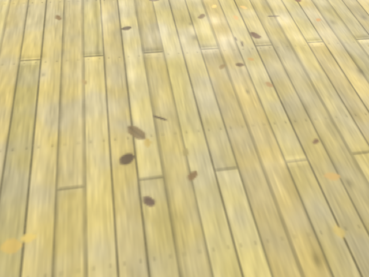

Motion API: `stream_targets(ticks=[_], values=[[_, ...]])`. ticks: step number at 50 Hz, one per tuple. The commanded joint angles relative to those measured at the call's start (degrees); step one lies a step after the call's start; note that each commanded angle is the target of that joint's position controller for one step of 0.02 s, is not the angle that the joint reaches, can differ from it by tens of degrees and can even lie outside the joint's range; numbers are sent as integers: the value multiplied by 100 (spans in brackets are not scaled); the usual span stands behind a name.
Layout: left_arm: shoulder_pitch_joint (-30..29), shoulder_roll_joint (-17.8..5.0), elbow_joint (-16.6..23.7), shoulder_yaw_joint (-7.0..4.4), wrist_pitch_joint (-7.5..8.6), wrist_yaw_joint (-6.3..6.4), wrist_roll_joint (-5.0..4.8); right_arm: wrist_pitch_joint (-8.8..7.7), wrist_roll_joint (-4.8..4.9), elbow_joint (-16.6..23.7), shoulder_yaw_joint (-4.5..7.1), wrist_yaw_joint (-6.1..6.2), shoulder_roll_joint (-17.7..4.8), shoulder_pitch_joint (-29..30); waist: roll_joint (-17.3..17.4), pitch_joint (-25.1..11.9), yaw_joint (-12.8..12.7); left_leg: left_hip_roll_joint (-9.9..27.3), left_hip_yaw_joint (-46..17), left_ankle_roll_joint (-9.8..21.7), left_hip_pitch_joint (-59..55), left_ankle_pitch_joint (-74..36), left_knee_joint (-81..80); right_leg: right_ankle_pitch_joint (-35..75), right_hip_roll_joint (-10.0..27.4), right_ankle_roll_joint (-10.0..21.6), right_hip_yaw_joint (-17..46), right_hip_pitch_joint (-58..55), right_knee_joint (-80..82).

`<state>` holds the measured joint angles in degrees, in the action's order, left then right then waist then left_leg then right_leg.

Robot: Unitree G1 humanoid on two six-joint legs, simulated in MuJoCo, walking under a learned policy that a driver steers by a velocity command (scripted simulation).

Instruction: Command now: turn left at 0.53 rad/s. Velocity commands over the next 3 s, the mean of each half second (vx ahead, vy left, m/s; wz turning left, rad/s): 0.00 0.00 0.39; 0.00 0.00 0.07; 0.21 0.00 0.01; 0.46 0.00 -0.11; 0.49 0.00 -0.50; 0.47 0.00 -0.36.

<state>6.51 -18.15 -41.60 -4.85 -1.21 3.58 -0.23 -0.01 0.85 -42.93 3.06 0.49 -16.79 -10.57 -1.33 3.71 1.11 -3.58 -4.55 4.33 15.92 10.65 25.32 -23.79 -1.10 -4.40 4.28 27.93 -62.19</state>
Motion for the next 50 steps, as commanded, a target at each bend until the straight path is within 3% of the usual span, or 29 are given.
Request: stream_targets(ticks=[1, 7, 13, 15, 16, 17, 18, 19, 20, 22, 24, 27, 29, 31, 32, 33, 34, 35, 36, 38, 42, 50], values=[[23, -381, 324, -109, 78, 15, -1, 3, 13, 380, 288, 107, -1045, -53, 731, -809, -18, 1351, -1692, 852, -1254, -1653, -662, 271, 23, -120, 176, 499, 572], [-151, -399, 341, -112, 185, -63, -13, 113, -24, 525, 334, 162, -1111, 89, 967, -629, 48, 1196, -2163, 836, -706, -444, -728, 397, -58, -166, 279, 3, 1650], [95, -446, 247, -98, 355, -233, -52, 213, -25, 623, 288, 131, -1019, 250, 1048, -870, 41, 1205, -2473, 783, -730, -1434, -314, 459, -67, 18, 120, -848, 2683], [374, -377, 139, -83, 399, -298, -31, 257, 32, 622, 228, 150, -914, 354, 958, -863, -178, 995, -2381, 558, -547, -1454, -62, 1374, -42, 189, -30, -1546, 3881], [386, -492, 143, -95, 404, -300, 38, 252, 23, 571, 180, 159, -781, 154, 720, -845, -142, 769, -2216, 291, -303, -829, 126, 2006, 291, 340, 231, -1968, 4281], [315, -799, 252, -112, 381, -277, 150, 223, -99, 532, 94, 142, -521, -177, -376, -946, 91, 182, -1516, -59, 127, 716, 1077, 2836, 1316, 725, 1309, -2386, 4524], [227, -992, 226, -121, 348, -285, 300, 177, -36, 618, 166, 147, -686, -203, -1202, -603, 209, -503, -803, -363, 847, 2434, 1757, 3606, 2042, 1666, 2170, -2087, 4514], [141, -800, 260, -81, 370, -292, 256, 142, -115, 570, 265, 172, -1046, -160, -976, -596, 56, -190, -738, -617, 885, 2635, 2763, 3064, 2290, 2095, 2415, -1753, 4622], [31, -666, 272, -36, 382, -282, 181, 153, -54, 489, 346, 181, -1194, -86, -700, -486, 30, -124, -748, -716, 935, 2321, 3254, 2599, 1980, 1961, 2068, -1690, 4626], [-175, -469, 242, 56, 390, -262, 32, 255, -78, 328, 316, 214, -917, -159, -598, -378, 64, -33, -762, -927, 1005, 1795, 3495, 2214, 1515, 1621, 1480, -1741, 4522], [-110, -354, 133, 127, 359, -254, 36, 264, -55, 291, 214, 182, -597, -146, -670, -352, 42, 63, -493, -1035, 797, 1570, 3004, 2531, 1214, 1555, 1035, -1784, 4462], [129, -486, -5, 112, 257, -237, 64, 179, -50, 349, 74, 138, -306, 177, -849, -537, -216, 315, 58, -1073, 279, 1538, 1564, 3028, 1067, 1534, 808, -2058, 4223], [270, -599, -83, 101, 197, -240, 37, 151, 5, 252, 106, 128, -412, 80, -861, -634, -236, 276, 204, -1017, -97, 1048, 641, 3258, 1113, 1551, 919, -2178, 4071], [371, -543, -179, 139, 213, -265, -40, 142, -53, 92, 126, 127, -507, -157, -695, -597, -98, 293, 180, -815, -840, -321, -712, 3261, 1006, 1301, 857, -1944, 3988], [506, -489, -217, 177, 294, -299, 10, 149, -109, 125, 157, 160, -746, -170, -411, -714, -150, 604, -181, -660, -1344, -1064, -628, 2997, 943, 1028, 800, -1656, 3961], [633, -469, -204, 192, 392, -371, 130, 174, -127, 130, 225, 196, -1095, -210, 235, -844, -349, 932, -415, -429, -1584, -2021, -105, 2532, 615, 786, 437, -1436, 3812], [553, -318, -258, 222, 423, -377, 125, 177, -122, 13, 201, 136, -899, -195, 612, -923, -297, 822, -322, -206, -1162, -1244, 12, 1825, 299, 533, 35, -1724, 3844], [273, -401, -273, 220, 411, -362, 117, 155, -128, 42, 138, 83, -635, -126, 428, -740, -140, 737, -338, -185, -927, -815, -106, 1672, 237, 390, -44, -1780, 3694], [165, -350, -284, 219, 381, -337, 87, 127, -168, -15, 97, 76, -523, -115, 414, -655, -132, 721, -348, -233, -778, -627, -187, 1711, 235, 374, -65, -1782, 3641], [218, -339, -354, 220, 281, -284, 62, 55, -164, -79, 73, 71, -516, -108, 483, -394, -158, 658, -327, -314, -574, -641, -218, 1861, 237, 389, -47, -1737, 3619], [313, -330, -564, 210, 208, -235, 62, -22, -147, -232, 22, 86, -476, -196, 454, -243, -181, 623, -326, -333, -379, -450, -253, 1814, 239, 352, -36, -1806, 3624], [382, -381, -1011, 182, 152, -170, 46, -103, -129, -547, -38, 84, -447, -268, 236, -203, -172, 566, -278, -296, -385, -419, -289, 1862, 243, 254, -24, -1881, 3689]])
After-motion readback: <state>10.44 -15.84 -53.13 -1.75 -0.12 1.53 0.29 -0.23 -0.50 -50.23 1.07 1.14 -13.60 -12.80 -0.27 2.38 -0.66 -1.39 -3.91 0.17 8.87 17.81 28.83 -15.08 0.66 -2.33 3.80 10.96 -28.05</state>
